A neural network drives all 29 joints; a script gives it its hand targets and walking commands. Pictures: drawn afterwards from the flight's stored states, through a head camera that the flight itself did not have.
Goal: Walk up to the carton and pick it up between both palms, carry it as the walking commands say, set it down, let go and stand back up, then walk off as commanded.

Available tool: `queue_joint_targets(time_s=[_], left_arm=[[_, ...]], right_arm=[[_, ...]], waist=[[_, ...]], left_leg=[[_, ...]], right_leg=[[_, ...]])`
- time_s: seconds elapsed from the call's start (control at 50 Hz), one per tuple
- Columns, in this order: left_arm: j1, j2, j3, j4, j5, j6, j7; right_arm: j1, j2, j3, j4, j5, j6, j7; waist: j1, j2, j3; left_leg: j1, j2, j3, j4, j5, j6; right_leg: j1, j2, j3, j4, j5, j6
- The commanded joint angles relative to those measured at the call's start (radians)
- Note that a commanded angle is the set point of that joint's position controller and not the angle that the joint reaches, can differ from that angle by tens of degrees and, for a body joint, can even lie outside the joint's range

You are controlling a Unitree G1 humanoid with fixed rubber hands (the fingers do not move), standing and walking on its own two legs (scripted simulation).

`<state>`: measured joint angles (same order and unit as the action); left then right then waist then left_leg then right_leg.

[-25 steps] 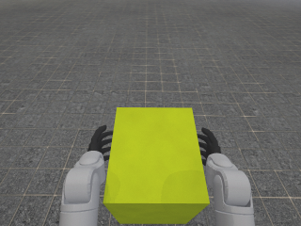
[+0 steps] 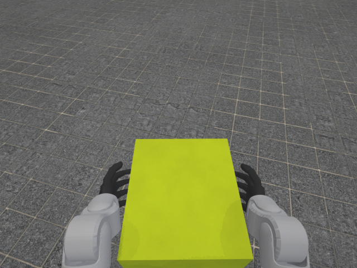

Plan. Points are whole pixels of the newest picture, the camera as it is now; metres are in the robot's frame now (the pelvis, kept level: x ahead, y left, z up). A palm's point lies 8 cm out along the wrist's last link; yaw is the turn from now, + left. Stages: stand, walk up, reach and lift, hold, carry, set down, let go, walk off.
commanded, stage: carry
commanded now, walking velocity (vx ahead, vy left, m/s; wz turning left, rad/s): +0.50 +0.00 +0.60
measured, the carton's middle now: (181, 215) +0.24 +0.00 +0.00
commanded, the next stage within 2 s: none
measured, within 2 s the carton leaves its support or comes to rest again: neither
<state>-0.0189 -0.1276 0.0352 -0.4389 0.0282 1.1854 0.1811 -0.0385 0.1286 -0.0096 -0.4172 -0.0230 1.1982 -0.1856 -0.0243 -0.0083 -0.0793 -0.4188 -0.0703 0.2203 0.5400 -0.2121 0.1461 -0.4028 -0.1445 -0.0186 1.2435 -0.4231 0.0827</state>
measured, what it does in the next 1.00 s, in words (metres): walks ahead, turning left: right foot, then left foot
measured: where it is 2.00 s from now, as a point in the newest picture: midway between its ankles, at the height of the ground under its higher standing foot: (86, 145)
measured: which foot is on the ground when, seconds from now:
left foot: down 0.00-0.40, up 0.42-0.86, down 0.88-1.00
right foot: up 0.00-0.38, down 0.40-0.86, up 0.88-1.00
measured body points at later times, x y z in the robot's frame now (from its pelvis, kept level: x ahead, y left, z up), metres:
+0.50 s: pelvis +0.34 +0.02 +0.00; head +0.33 +0.01 +0.45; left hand +0.53 +0.23 +0.08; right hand +0.62 -0.04 +0.08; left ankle +0.13 +0.02 -0.63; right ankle +0.44 -0.06 -0.72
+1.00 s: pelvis +0.62 +0.21 +0.00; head +0.64 +0.22 +0.45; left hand +0.77 +0.47 +0.06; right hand +0.91 +0.22 +0.06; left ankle +0.63 +0.28 -0.72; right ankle +0.57 +0.00 -0.61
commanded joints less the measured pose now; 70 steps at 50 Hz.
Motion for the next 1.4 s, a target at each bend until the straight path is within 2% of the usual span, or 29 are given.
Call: queue_joint_targets(time_s=[0.0, 0.06, 0.16, 0.3, 0.36, 0.38, 0.4, 0.42, 0.46, 0.48, 0.5, 0.6, 0.66, 0.74, 0.8, 0.84, 0.86, 0.88, 0.9, 0.92, 0.94, 0.96, 1.02, 1.22, 1.28, 1.3, 1.32, 1.34, 1.38], left_arm=[[-0.345, -0.966, -0.595, -0.128, -0.242, -0.056, -0.141], [-0.302, -0.951, -0.599, -0.114, -0.215, -0.070, -0.132], [-0.315, -0.905, -0.639, -0.153, -0.223, -0.066, -0.117], [-0.324, -0.832, -0.653, -0.157, -0.230, -0.029, -0.110], [-0.297, -0.801, -0.630, -0.143, -0.222, -0.020, -0.104], [-0.274, -0.797, -0.616, -0.131, -0.218, -0.019, -0.102], [-0.238, -0.795, -0.594, -0.126, -0.208, -0.021, -0.101], [-0.215, -0.784, -0.563, -0.078, -0.199, -0.026, -0.100], [-0.255, -0.864, -0.550, -0.071, -0.192, -0.049, -0.107], [-0.298, -0.893, -0.556, -0.098, -0.198, -0.057, -0.114], [-0.334, -0.919, -0.574, -0.119, -0.210, -0.064, -0.120], [-0.355, -0.906, -0.636, -0.128, -0.280, -0.055, -0.150], [-0.366, -0.890, -0.647, -0.162, -0.310, -0.053, -0.163], [-0.351, -0.863, -0.624, -0.184, -0.301, -0.041, -0.165], [-0.306, -0.822, -0.596, -0.177, -0.268, -0.029, -0.154], [-0.292, -0.789, -0.576, -0.180, -0.241, -0.024, -0.145], [-0.323, -0.764, -0.568, -0.183, -0.223, -0.024, -0.141], [-0.279, -0.775, -0.559, -0.159, -0.207, -0.015, -0.138], [-0.256, -0.811, -0.555, -0.139, -0.215, -0.018, -0.141], [-0.275, -0.863, -0.566, -0.126, -0.222, -0.029, -0.141], [-0.304, -0.909, -0.582, -0.126, -0.224, -0.041, -0.148], [-0.324, -0.958, -0.594, -0.140, -0.225, -0.058, -0.153], [-0.300, -1.024, -0.625, -0.125, -0.223, -0.094, -0.157], [-0.298, -0.873, -0.675, -0.202, -0.263, -0.068, -0.138], [-0.288, -0.820, -0.651, -0.188, -0.258, -0.041, -0.134], [-0.270, -0.807, -0.632, -0.168, -0.249, -0.032, -0.132], [-0.223, -0.779, -0.597, -0.148, -0.222, -0.026, -0.127], [-0.187, -0.771, -0.555, -0.075, -0.201, -0.028, -0.120], [-0.277, -0.836, -0.557, -0.119, -0.212, -0.041, -0.127]], right_arm=[[-0.426, 0.960, 0.601, -0.190, 0.276, -0.064, 0.140], [-0.372, 0.913, 0.597, -0.177, 0.267, -0.071, 0.159], [-0.323, 0.839, 0.577, -0.192, 0.253, -0.066, 0.164], [-0.284, 0.762, 0.559, -0.215, 0.244, -0.040, 0.141], [-0.307, 0.748, 0.568, -0.243, 0.267, -0.025, 0.136], [-0.314, 0.737, 0.570, -0.246, 0.270, -0.020, 0.134], [-0.335, 0.725, 0.579, -0.261, 0.277, -0.013, 0.136], [-0.320, 0.720, 0.586, -0.263, 0.265, -0.002, 0.140], [-0.426, 0.770, 0.609, -0.256, 0.291, -0.015, 0.161], [-0.421, 0.815, 0.608, -0.224, 0.291, -0.021, 0.169], [-0.406, 0.848, 0.593, -0.200, 0.283, -0.029, 0.175], [-0.312, 0.856, 0.544, -0.131, 0.202, -0.052, 0.148], [-0.292, 0.853, 0.544, -0.145, 0.187, -0.057, 0.134], [-0.311, 0.841, 0.569, -0.198, 0.208, -0.052, 0.125], [-0.329, 0.821, 0.581, -0.221, 0.236, -0.037, 0.123], [-0.310, 0.821, 0.588, -0.206, 0.258, -0.028, 0.124], [-0.325, 0.821, 0.598, -0.213, 0.269, -0.024, 0.127], [-0.332, 0.789, 0.587, -0.183, 0.265, -0.016, 0.128], [-0.343, 0.833, 0.598, -0.174, 0.289, -0.016, 0.135], [-0.373, 0.882, 0.612, -0.192, 0.307, -0.026, 0.145], [-0.397, 0.929, 0.620, -0.183, 0.313, -0.039, 0.160], [-0.422, 0.971, 0.633, -0.193, 0.322, -0.054, 0.174], [-0.363, 0.988, 0.625, -0.184, 0.296, -0.087, 0.193], [-0.244, 0.807, 0.571, -0.221, 0.232, -0.075, 0.158], [-0.263, 0.765, 0.565, -0.231, 0.228, -0.048, 0.142], [-0.262, 0.744, 0.563, -0.225, 0.224, -0.036, 0.136], [-0.278, 0.731, 0.574, -0.241, 0.234, -0.022, 0.139], [-0.320, 0.699, 0.586, -0.244, 0.231, -0.011, 0.143], [-0.410, 0.769, 0.602, -0.245, 0.263, -0.016, 0.159]], waist=[[0.017, -0.018, -0.293], [0.016, 0.065, -0.234], [0.010, 0.090, -0.146], [-0.013, 0.134, -0.081], [-0.002, 0.139, -0.169], [0.026, 0.094, -0.264], [0.064, -0.026, -0.369], [0.046, -0.377, -0.436], [0.057, -0.161, -0.329], [0.050, -0.045, -0.275], [0.045, -0.017, -0.217], [0.043, -0.088, -0.113], [0.041, -0.110, -0.080], [0.035, -0.150, -0.046], [0.029, -0.180, -0.081], [-0.009, -0.165, -0.222], [-0.048, -0.115, -0.273], [-0.017, 0.185, -0.315], [-0.001, 0.275, -0.347], [0.005, 0.166, -0.357], [0.000, 0.061, -0.340], [0.001, 0.006, -0.315], [0.006, 0.062, -0.281], [-0.002, 0.147, -0.136], [0.020, 0.099, -0.185], [0.040, 0.022, -0.257], [0.061, -0.181, -0.341], [0.052, -0.383, -0.332], [0.048, -0.156, -0.220]], left_leg=[[0.415, 0.331, -0.495, -0.268, 0.248, 0.081], [0.389, 0.289, -0.449, -0.334, 0.177, 0.074], [0.463, 0.209, -0.379, -0.347, 0.306, 0.025], [0.505, 0.191, -0.379, -0.289, 0.628, 0.034], [0.406, 0.162, -0.309, -0.098, 0.840, 0.019], [0.281, 0.142, -0.259, 0.094, 0.765, -0.009], [0.050, 0.117, -0.242, 0.353, 0.502, -0.041], [-0.251, -0.021, -0.163, 0.648, -0.185, -0.092], [-0.260, 0.096, -0.249, 0.831, -0.166, -0.092], [-0.258, 0.159, -0.273, 0.803, -0.111, -0.093], [-0.245, 0.202, -0.283, 0.714, -0.077, -0.100], [-0.247, 0.200, -0.148, 0.366, -0.045, -0.112], [-0.190, 0.175, -0.077, 0.234, 0.108, -0.100], [-0.151, 0.127, 0.007, 0.124, 0.186, -0.077], [-0.060, 0.048, 0.083, 0.045, 0.148, -0.058], [0.232, -0.044, 0.090, -0.039, 0.119, -0.028], [0.435, 0.021, -0.088, -0.083, 0.064, 0.010], [0.626, 0.321, -0.644, -0.161, 0.077, 0.157], [0.723, 0.408, -0.889, -0.234, 0.190, 0.213], [0.722, 0.397, -0.818, -0.179, 0.403, 0.183], [0.647, 0.377, -0.702, -0.148, 0.550, 0.154], [0.561, 0.355, -0.618, -0.164, 0.543, 0.115], [0.436, 0.296, -0.458, -0.227, 0.462, 0.076], [0.421, 0.188, -0.354, -0.242, 0.451, 0.030], [0.266, 0.139, -0.288, -0.062, 0.492, -0.016], [0.101, 0.099, -0.244, 0.138, 0.423, -0.046], [-0.074, 0.044, -0.180, 0.442, 0.178, -0.088], [-0.246, -0.011, -0.158, 0.645, -0.209, -0.114], [-0.254, 0.151, -0.257, 0.729, -0.116, -0.110]], right_leg=[[-0.232, -0.049, 0.061, -0.067, 0.078, -0.005], [-0.266, -0.030, 0.015, -0.186, 0.169, 0.008], [-0.341, 0.001, -0.047, -0.377, 0.318, 0.022], [-0.261, 0.076, -0.135, -0.628, 0.353, -0.011], [0.082, 0.149, -0.208, -0.754, 0.288, -0.045], [0.370, 0.125, -0.216, -0.811, 0.335, -0.052], [0.665, -0.068, -0.011, -0.841, 0.160, -0.087], [0.855, -0.404, 0.473, -0.960, 0.163, -0.224], [0.580, -0.359, 0.357, -1.001, 0.195, -0.262], [0.489, -0.335, 0.251, -1.017, 0.171, -0.234], [0.414, -0.299, 0.164, -1.045, 0.131, -0.199], [0.363, -0.258, -0.074, -1.129, 0.216, -0.153], [0.362, -0.203, -0.213, -1.117, 0.317, -0.114], [0.439, -0.166, -0.318, -1.040, 0.519, -0.087], [0.519, -0.172, -0.365, -0.860, 0.848, -0.071], [0.467, -0.130, -0.385, -0.487, 0.906, -0.038], [0.272, -0.080, -0.348, -0.232, 0.726, -0.010], [-0.101, 0.059, -0.271, 0.057, 0.132, 0.018], [-0.330, 0.117, -0.092, 0.239, -0.129, 0.009], [-0.389, 0.060, 0.034, 0.267, -0.096, -0.015], [-0.366, 0.010, 0.078, 0.186, -0.023, -0.018], [-0.327, -0.017, 0.076, 0.078, 0.019, -0.012], [-0.203, 0.001, 0.007, -0.167, 0.065, 0.002], [-0.128, 0.062, -0.108, -0.655, 0.333, 0.014], [0.244, 0.114, -0.191, -0.826, 0.319, -0.008], [0.518, 0.033, -0.131, -0.836, 0.285, -0.027], [0.684, -0.233, 0.204, -0.965, -0.041, -0.087], [0.688, -0.388, 0.526, -1.078, -0.040, -0.190], [0.473, -0.349, 0.312, -1.085, -0.055, -0.216]])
